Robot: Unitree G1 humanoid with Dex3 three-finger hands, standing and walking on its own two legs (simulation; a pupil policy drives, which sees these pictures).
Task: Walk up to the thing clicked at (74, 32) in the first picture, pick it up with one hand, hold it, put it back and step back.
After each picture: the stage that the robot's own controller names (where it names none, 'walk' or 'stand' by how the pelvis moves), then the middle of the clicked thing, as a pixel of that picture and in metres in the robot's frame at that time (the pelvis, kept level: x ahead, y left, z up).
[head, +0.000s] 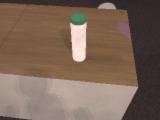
stand; (78, 39) +0.63 +0.04 -0.02
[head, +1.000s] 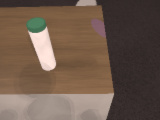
walk; (43, 46) +0.52 +0.21 +0.00
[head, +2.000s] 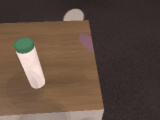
stand; (31, 65) +0.47 +0.24 -0.02
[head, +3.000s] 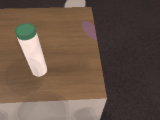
stand; (33, 53) +0.49 +0.23 -0.01
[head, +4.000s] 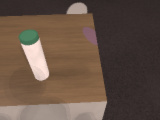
stand; (36, 57) +0.50 +0.23 -0.02
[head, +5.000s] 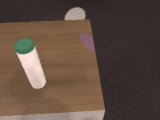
stand; (32, 66) +0.47 +0.24 -0.02
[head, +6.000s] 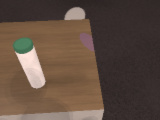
stand; (31, 65) +0.47 +0.24 -0.02
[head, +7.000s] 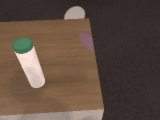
stand; (31, 65) +0.47 +0.24 -0.02
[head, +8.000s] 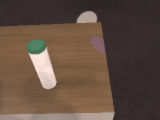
rise first; (43, 66) +0.47 +0.22 -0.02
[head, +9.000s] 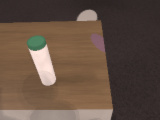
go down; (43, 63) +0.48 +0.22 -0.02
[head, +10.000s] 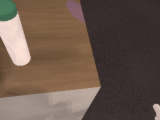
go down; (13, 37) +0.50 +0.21 +0.03
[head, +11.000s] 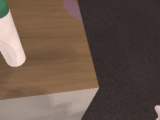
approach; (6, 37) +0.49 +0.22 +0.05
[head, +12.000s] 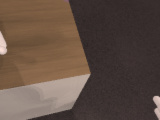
close in; out of the picture +0.51 +0.23 +0.09
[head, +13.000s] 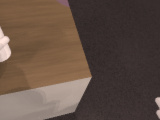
lift; out of the picture +0.50 +0.23 +0.09
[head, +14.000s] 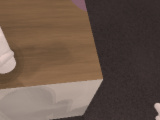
lift; out of the picture +0.45 +0.25 +0.08
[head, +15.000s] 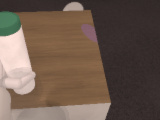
lift; (15, 59) +0.35 +0.21 +0.15
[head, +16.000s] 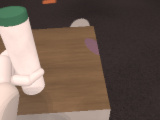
hold; (24, 56) +0.33 +0.18 +0.21
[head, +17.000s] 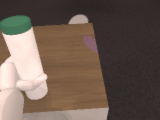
hold; (28, 62) +0.34 +0.18 +0.17
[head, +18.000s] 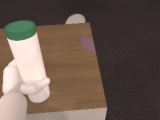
crouch; (31, 66) +0.34 +0.17 +0.16
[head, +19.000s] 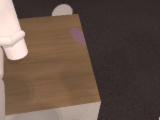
crouch; (5, 20) +0.48 +0.21 +0.21
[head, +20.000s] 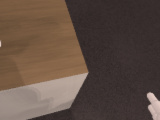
lower; out of the picture +0.53 +0.23 +0.10
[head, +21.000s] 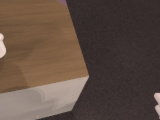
lower; out of the picture +0.51 +0.23 +0.08
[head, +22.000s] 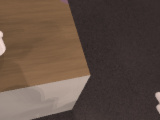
lower; out of the picture +0.52 +0.23 +0.09
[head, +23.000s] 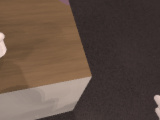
lower; out of the picture +0.51 +0.23 +0.08
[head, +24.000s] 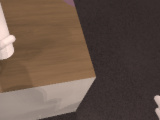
open; out of the picture +0.51 +0.22 +0.08
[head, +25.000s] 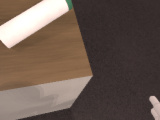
sink last; (35, 18) +0.56 +0.10 +0.02
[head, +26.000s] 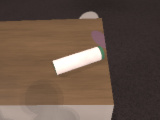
sink last; (78, 59) +0.57 +0.08 -0.06
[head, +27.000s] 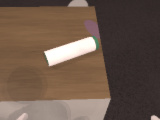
stand; (72, 50) +0.57 +0.08 -0.05
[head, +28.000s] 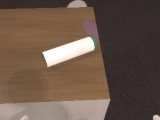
stand; (70, 50) +0.57 +0.08 -0.04
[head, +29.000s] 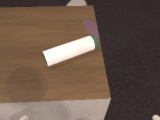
stand; (70, 49) +0.57 +0.08 -0.04
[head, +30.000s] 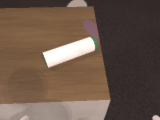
stand; (71, 51) +0.57 +0.08 -0.04
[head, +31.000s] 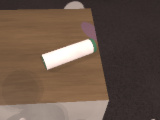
stand; (69, 53) +0.56 +0.07 -0.04
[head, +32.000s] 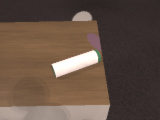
stand; (76, 62) +0.57 +0.06 -0.11
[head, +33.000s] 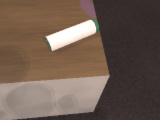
walk; (73, 34) +0.62 +0.05 -0.09
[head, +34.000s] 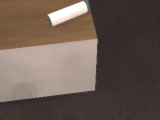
walk; (68, 13) +0.86 +0.13 -0.09
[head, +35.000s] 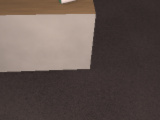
stand; out of the picture +1.17 +0.07 -0.09
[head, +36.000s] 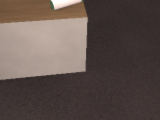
stand; (67, 0) +1.16 +0.13 -0.11
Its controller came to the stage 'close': yes
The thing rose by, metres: 0.22
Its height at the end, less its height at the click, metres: -0.09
